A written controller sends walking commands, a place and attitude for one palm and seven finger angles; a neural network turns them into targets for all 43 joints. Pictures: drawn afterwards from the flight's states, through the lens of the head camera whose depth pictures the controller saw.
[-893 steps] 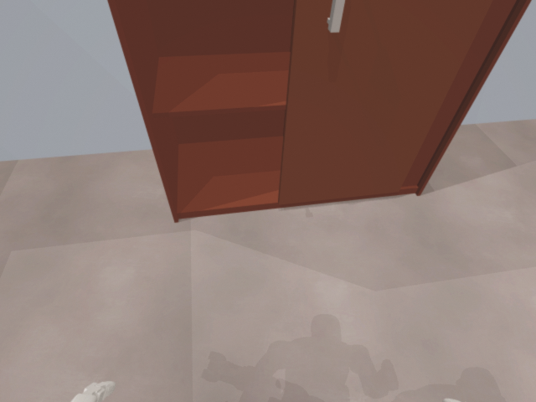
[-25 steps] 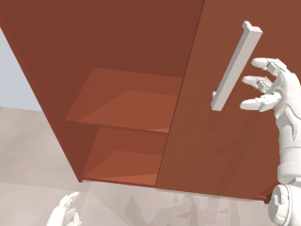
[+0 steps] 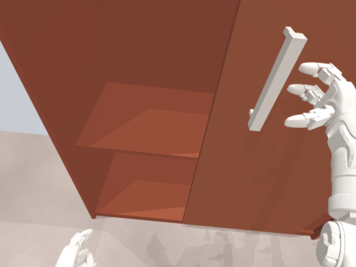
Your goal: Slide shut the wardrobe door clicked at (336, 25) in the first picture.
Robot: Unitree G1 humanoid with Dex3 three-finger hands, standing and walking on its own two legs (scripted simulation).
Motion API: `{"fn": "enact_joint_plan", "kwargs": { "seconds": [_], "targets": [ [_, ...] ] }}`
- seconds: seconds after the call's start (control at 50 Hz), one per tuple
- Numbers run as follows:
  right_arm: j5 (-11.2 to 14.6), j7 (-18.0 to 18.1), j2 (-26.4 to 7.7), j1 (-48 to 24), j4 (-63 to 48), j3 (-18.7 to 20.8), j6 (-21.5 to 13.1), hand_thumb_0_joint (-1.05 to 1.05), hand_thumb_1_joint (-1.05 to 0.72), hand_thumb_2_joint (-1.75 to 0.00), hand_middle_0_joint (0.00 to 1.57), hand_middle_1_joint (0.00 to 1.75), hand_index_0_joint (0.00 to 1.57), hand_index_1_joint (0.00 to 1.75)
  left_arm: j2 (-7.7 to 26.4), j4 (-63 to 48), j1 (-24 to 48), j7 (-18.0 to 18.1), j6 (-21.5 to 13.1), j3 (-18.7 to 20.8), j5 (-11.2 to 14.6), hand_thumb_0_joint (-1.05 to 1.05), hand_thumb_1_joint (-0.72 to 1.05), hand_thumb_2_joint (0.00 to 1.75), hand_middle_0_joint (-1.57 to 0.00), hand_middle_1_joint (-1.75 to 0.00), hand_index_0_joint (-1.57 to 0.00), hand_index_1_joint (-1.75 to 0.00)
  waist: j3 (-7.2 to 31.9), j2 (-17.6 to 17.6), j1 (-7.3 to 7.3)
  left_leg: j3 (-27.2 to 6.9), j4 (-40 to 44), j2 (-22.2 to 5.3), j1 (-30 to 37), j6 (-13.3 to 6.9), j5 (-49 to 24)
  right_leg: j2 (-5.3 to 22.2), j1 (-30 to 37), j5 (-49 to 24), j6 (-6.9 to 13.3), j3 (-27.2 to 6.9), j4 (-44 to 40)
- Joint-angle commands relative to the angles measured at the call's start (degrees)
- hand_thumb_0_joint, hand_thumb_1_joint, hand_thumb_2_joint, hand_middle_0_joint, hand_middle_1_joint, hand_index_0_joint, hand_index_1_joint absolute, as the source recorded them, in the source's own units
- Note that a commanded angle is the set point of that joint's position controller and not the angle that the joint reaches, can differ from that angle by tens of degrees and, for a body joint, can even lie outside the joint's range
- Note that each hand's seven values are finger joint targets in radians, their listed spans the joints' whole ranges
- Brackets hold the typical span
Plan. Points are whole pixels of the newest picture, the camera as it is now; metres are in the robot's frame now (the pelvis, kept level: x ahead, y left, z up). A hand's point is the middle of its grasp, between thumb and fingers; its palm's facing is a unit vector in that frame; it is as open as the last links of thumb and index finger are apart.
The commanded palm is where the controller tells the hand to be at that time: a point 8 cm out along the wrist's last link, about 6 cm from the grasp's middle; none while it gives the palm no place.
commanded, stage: move the hooked fingers beside the handle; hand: right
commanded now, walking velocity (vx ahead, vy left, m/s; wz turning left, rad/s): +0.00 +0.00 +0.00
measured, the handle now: (269, 83) +0.47 -0.15 +0.22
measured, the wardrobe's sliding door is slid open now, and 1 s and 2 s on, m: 0.48 0.48 0.48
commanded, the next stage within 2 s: feel for the door with the fingertips in 0.28 s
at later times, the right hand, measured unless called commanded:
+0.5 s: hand (301, 98) +0.42 -0.20 +0.22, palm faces +0.00 +1.00 -0.05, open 14.0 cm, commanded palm +0.40 -0.25 +0.22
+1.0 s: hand (287, 96) +0.42 -0.17 +0.22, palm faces +0.02 +1.00 -0.03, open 14.0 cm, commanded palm +0.40 -0.23 +0.22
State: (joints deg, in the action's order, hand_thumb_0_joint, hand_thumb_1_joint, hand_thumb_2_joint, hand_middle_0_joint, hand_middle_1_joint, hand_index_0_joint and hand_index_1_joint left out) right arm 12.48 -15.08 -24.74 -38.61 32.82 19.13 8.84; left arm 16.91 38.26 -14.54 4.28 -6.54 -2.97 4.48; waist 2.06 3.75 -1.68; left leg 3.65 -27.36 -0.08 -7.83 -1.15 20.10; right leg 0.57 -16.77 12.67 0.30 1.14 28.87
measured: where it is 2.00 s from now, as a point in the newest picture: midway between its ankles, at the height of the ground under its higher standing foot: outside the picture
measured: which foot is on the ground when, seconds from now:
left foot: down 0.00-1.00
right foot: down 0.00-1.00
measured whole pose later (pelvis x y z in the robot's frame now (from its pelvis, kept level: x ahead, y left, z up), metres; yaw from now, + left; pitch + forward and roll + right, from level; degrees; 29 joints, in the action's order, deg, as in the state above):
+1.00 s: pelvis +0.00 -0.01 +0.00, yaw +0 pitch +1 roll +0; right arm 11.0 -9.3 -20.9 -42.1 33.7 15.4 12.0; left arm 15.9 38.5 -13.2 3.8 -6.7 -2.8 4.2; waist 1.7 4.0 -1.6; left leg 3.3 -27.4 -0.4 -8.4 -0.8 19.7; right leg 0.3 -17.1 12.3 0.7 1.5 28.6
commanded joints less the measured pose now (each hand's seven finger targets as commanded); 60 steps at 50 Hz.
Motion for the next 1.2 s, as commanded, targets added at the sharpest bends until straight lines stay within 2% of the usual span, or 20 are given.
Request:
{"fn": "enact_joint_plan", "kwargs": {
  "seconds": [0.0,0.08,0.12,0.14,0.18,0.24,0.28,0.36,0.42,0.46,0.52,0.56,0.64,0.74,0.82,0.88,0.94,0.98,1.0,1.18],
  "targets": [
    [0.5,-0.3,-16.3,-27.4,-5.5,3.3,-2.2,0.00,0.50,-0.30,0.30,1.20,0.30,1.20,7.7,-7.0,3.4,0.7,-2.8,2.9,0.4,0.00,0.90,0.90,-0.20,-0.30,-0.20,-0.30,12.1,-3.7,-0.73,-1.6,4.2,0.5,-6.7,0.1,-23.6,-1.0,13.6,-11.8,3.2,-2.2,-0.6],
    [0.1,-0.8,-15.7,-27.3,-3.7,1.8,-1.3,0.00,0.50,-0.30,0.30,1.20,0.30,1.20,7.9,-7.5,2.8,0.6,-2.6,3.1,0.6,0.00,0.90,0.90,-0.20,-0.30,-0.20,-0.30,12.7,-3.3,-0.65,-1.8,4.3,0.3,-6.8,0.1,-22.8,-1.1,12.8,-11.0,3.2,-2.1,-0.5],
    [0.6,-0.8,-18.7,-26.6,-4.5,4.5,-2.5,0.00,0.50,-0.30,0.30,1.20,0.30,1.20,8.2,-7.6,2.3,0.5,-2.7,3.3,0.4,0.00,0.90,0.90,-0.20,-0.30,-0.20,-0.30,14.2,-5.2,-0.11,-1.9,4.3,0.3,-4.9,0.1,-24.6,-1.0,12.4,-12.2,3.5,-2.0,-0.1],
    [0.5,-0.8,-19.6,-28.9,-8.8,5.1,-3.7,0.00,0.50,-0.30,0.30,1.20,0.30,1.20,8.2,-8.3,2.5,0.4,-2.9,3.4,0.3,0.00,0.90,0.90,-0.20,-0.30,-0.20,-0.30,17.9,-3.0,0.07,-2.2,3.7,0.3,-3.7,0.1,-26.0,-1.2,14.2,-13.6,3.5,-2.0,-0.1],
    [0.6,-0.9,-20.0,-30.4,-10.9,5.9,-5.3,0.00,0.50,-0.30,0.30,1.20,0.30,1.20,7.9,-8.5,2.5,0.3,-3.4,3.4,0.2,0.00,0.90,0.90,-0.20,-0.30,-0.20,-0.30,19.7,-2.0,-0.03,-2.1,3.4,0.5,-3.6,0.0,-26.9,-1.2,16.2,-15.2,3.5,-2.1,0.3],
    [0.6,-0.7,-19.6,-31.8,-11.9,5.4,-6.5,0.00,0.50,-0.30,0.30,1.20,0.30,1.20,7.8,-8.0,2.4,0.3,-3.8,3.3,0.1,0.00,0.90,0.90,-0.20,-0.30,-0.20,-0.30,18.4,-1.0,-0.45,-2.3,3.8,0.6,-4.5,0.1,-26.0,-1.0,16.4,-14.6,3.6,-2.0,0.2],
    [0.3,-0.8,-17.7,-31.2,-9.2,3.7,-5.8,0.00,0.50,-0.30,0.30,1.20,0.30,1.20,7.7,-7.5,2.1,0.4,-3.9,3.2,0.3,0.00,0.90,0.90,-0.20,-0.30,-0.20,-0.30,15.6,-0.4,-0.83,-1.8,4.1,0.8,-6.4,0.0,-23.4,-0.9,16.2,-13.0,3.3,-2.2,-0.3],
    [-0.2,-0.9,-18.7,-27.2,-4.7,4.7,-3.2,0.00,0.50,-0.30,0.30,1.20,0.30,1.20,8.3,-7.3,1.5,0.3,-3.7,3.5,0.4,0.00,0.90,0.90,-0.20,-0.30,-0.20,-0.30,13.9,-1.7,-0.14,-1.8,4.2,0.6,-6.3,0.0,-23.6,-0.9,13.8,-12.4,3.3,-1.9,-0.4],
    [0.5,-1.2,-13.0,-28.5,-6.7,-0.3,-2.6,0.00,0.50,-0.30,0.30,1.20,0.30,1.20,7.7,-7.9,2.3,0.1,-3.9,3.5,0.7,0.00,0.90,0.90,-0.20,-0.30,-0.20,-0.30,14.2,-2.1,-0.87,-1.5,4.2,0.6,-6.9,-0.1,-23.2,-0.8,14.7,-12.6,3.4,-1.9,0.0],
    [0.9,-0.7,-11.7,-30.4,-8.4,-0.7,-2.7,0.00,0.50,-0.30,0.30,1.20,0.30,1.20,7.7,-8.0,2.5,0.0,-4.2,3.6,0.7,0.00,0.90,0.90,-0.20,-0.30,-0.20,-0.30,15.1,-1.8,-1.19,-1.5,4.2,0.8,-8.1,0.0,-22.2,-0.8,16.1,-12.2,3.3,-2.4,0.0],
    [1.5,0.8,-13.9,-30.5,-7.6,1.8,-3.4,0.00,0.50,-0.30,0.30,1.20,0.30,1.20,7.9,-6.8,2.1,0.2,-4.2,3.5,0.4,0.00,0.90,0.90,-0.20,-0.30,-0.20,-0.30,14.6,-5.7,-0.91,-1.7,4.6,0.9,-7.4,0.1,-21.8,-0.6,14.8,-11.6,3.4,-2.5,-0.1],
    [0.9,1.9,-14.9,-30.8,-10.3,3.3,-4.2,0.00,0.50,-0.30,0.30,1.20,0.30,1.20,7.6,-7.3,2.6,0.1,-4.4,3.6,0.2,0.00,0.90,0.90,-0.20,-0.30,-0.20,-0.30,17.2,-4.0,-0.21,-1.8,3.8,0.8,-6.2,0.1,-23.1,-0.8,16.1,-13.1,3.3,-2.5,-0.3],
    [-0.4,4.0,-11.5,-30.5,-17.0,1.1,-4.7,0.00,0.50,-0.30,0.30,1.20,0.30,1.20,6.6,-8.0,3.6,-0.8,-4.6,3.4,-0.1,0.00,0.90,0.90,-0.20,-0.30,-0.20,-0.30,20.0,1.6,0.27,-1.5,3.0,0.8,-5.7,-0.4,-25.8,-0.7,19.9,-18.0,2.9,-2.8,0.3],
    [0.8,4.2,-8.1,-28.1,-15.6,-0.7,-2.0,0.00,0.50,-0.30,0.30,1.20,0.30,1.20,6.7,-7.6,5.0,-0.7,-3.9,3.2,0.2,0.00,0.90,0.90,-0.20,-0.30,-0.20,-0.30,15.6,-4.2,-0.08,-1.1,3.5,1.0,-5.6,0.0,-26.1,-0.6,16.9,-16.0,3.1,-2.4,-0.3],
    [-0.2,5.4,-10.9,-28.2,-10.8,1.0,0.4,0.00,0.50,-0.30,0.30,1.20,0.30,1.20,6.9,-6.5,4.7,-0.1,-2.7,3.1,0.1,0.00,0.90,0.90,-0.20,-0.30,-0.20,-0.30,12.1,-4.9,0.19,-1.3,4.3,0.7,-6.7,0.0,-22.2,-0.6,14.2,-12.3,3.0,-2.3,-0.9],
    [-0.9,6.2,-8.2,-33.7,-12.9,-2.0,-0.2,0.00,0.50,-0.30,0.30,1.20,0.30,1.20,6.3,-7.0,5.0,0.0,-2.7,2.9,0.1,0.00,0.90,0.90,-0.20,-0.30,-0.20,-0.30,13.8,-1.7,-0.92,-1.4,4.1,0.7,-7.7,-0.1,-21.1,-0.6,16.2,-12.1,2.8,-2.8,-1.0],
    [-0.7,6.6,-11.8,-34.0,-14.2,1.1,-2.1,0.00,0.50,-0.30,0.30,1.20,0.30,1.20,6.6,-7.0,4.3,0.0,-2.7,3.1,-0.2,0.00,0.90,0.90,-0.20,-0.30,-0.20,-0.30,18.5,-3.3,-0.28,-1.8,3.7,0.7,-4.8,-0.2,-24.1,-0.6,17.6,-14.7,2.9,-2.9,-0.5],
    [-0.4,6.1,-10.5,-34.4,-14.2,0.5,-2.9,0.00,0.50,-0.30,0.30,1.20,0.30,1.20,6.4,-7.1,4.5,0.0,-3.0,3.2,-0.2,0.00,0.90,0.90,-0.20,-0.30,-0.20,-0.30,19.9,-3.1,-0.43,-1.6,3.1,0.7,-4.2,-0.2,-26.0,-0.7,18.9,-16.6,2.9,-2.8,-0.3],
    [-0.2,5.7,-8.9,-35.0,-13.7,-0.7,-3.2,0.00,0.50,-0.30,0.30,1.20,0.30,1.20,6.4,-7.0,4.3,-0.1,-3.2,3.1,-0.2,0.00,0.90,0.90,-0.20,-0.30,-0.20,-0.30,19.3,-3.8,-0.88,-1.5,3.1,0.8,-4.8,-0.1,-26.4,-0.8,19.1,-16.9,3.0,-2.9,-0.1],
    [-0.7,5.1,-10.0,-36.3,-8.0,-1.2,-3.4,0.00,0.50,-0.30,0.30,1.20,0.30,1.20,6.9,-5.6,2.9,-0.1,-3.2,3.3,0.0,0.00,0.90,0.90,-0.20,-0.30,-0.20,-0.30,14.9,-3.1,-1.41,-1.8,4.4,0.7,-6.7,-0.1,-22.8,-0.9,16.0,-12.3,3.1,-2.6,-0.6]
  ]
}}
